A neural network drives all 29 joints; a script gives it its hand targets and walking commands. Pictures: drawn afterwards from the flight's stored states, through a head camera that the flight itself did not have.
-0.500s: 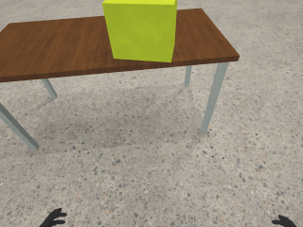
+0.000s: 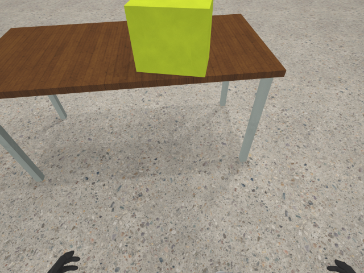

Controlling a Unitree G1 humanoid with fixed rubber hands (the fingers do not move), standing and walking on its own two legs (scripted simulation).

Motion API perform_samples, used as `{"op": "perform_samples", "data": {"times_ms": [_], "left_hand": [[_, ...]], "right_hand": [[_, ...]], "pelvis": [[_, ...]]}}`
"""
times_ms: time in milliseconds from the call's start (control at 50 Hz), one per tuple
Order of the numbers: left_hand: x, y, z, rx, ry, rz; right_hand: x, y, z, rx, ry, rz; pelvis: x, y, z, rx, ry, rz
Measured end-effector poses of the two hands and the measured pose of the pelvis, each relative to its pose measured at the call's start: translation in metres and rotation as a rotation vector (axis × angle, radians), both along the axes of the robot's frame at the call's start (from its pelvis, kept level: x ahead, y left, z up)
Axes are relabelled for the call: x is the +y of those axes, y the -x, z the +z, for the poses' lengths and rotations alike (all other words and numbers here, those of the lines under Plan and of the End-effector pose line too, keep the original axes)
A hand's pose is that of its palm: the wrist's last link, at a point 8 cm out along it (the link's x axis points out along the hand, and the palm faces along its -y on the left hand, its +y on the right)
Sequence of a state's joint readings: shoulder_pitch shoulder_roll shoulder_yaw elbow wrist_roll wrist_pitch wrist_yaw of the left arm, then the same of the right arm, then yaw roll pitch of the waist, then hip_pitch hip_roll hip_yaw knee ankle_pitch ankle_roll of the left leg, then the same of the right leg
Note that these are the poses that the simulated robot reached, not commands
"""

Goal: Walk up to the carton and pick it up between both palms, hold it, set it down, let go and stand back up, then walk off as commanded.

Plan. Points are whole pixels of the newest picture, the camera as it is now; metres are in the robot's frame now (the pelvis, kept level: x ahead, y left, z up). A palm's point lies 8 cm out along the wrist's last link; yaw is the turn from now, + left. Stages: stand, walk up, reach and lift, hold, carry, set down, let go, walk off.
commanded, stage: stand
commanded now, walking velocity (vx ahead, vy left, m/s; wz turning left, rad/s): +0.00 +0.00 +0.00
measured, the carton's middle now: (172, 34) +0.98 +0.06 +0.09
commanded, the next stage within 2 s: none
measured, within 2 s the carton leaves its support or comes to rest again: neither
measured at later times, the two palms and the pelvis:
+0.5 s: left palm out of the picture +0.12 +0.32 -0.08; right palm out of the picture +0.10 -0.33 -0.08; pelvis +0.00 +0.00 +0.00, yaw +0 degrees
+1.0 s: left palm out of the picture +0.12 +0.32 -0.09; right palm out of the picture +0.10 -0.32 -0.07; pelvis +0.00 +0.01 +0.00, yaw +0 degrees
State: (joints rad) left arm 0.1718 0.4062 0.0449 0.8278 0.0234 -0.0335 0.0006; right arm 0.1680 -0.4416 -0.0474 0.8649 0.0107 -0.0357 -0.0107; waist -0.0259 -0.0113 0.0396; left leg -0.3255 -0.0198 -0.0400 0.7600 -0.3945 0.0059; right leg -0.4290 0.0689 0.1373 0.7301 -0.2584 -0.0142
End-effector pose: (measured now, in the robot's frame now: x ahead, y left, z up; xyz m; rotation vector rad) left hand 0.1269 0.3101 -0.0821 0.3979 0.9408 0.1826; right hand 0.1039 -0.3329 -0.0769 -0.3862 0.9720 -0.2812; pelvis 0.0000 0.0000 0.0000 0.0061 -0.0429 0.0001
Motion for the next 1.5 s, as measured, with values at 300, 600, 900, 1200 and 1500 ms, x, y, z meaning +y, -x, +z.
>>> {"op": "perform_samples", "data": {"times_ms": [300,600,900,1200,1500], "left_hand": [[0.003,0.004,0.001,0.014,-0.007,0.007],[0.008,0.002,-0.002,0.018,0.004,0.006],[0.01,0.002,-0.003,0.019,0.01,0.007],[0.011,0.004,-0.004,0.026,0.01,0.01],[0.01,0.008,-0.001,0.028,-0.001,0.014]], "right_hand": [[0.001,0.0,-0.002,0.001,-0.007,-0.002],[0.006,0.001,0.001,0.015,0.002,-0.008],[0.009,0.0,0.004,0.011,0.006,-0.007],[0.009,-0.001,0.004,0.008,0.005,-0.007],[0.008,-0.001,0.002,-0.005,-0.006,-0.005]], "pelvis": [[0.001,0.001,0.0,0.0,0.001,0.0],[0.007,-0.002,0.002,0.005,0.011,-0.001],[0.01,-0.002,0.002,0.007,0.015,-0.002],[0.01,-0.001,0.002,0.006,0.016,-0.002],[0.008,0.002,0.002,0.002,0.013,-0.003]]}}
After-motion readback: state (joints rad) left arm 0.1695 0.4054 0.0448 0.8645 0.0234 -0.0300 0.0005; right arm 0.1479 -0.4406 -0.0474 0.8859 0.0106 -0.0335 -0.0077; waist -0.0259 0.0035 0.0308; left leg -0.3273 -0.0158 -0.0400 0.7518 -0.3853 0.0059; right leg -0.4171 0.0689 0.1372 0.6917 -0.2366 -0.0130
